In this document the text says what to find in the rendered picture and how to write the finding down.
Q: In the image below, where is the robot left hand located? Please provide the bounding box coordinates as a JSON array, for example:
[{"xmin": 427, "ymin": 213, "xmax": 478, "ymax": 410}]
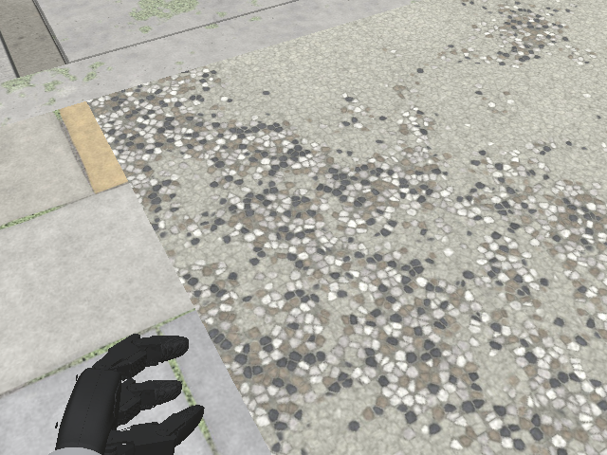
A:
[{"xmin": 55, "ymin": 334, "xmax": 204, "ymax": 455}]

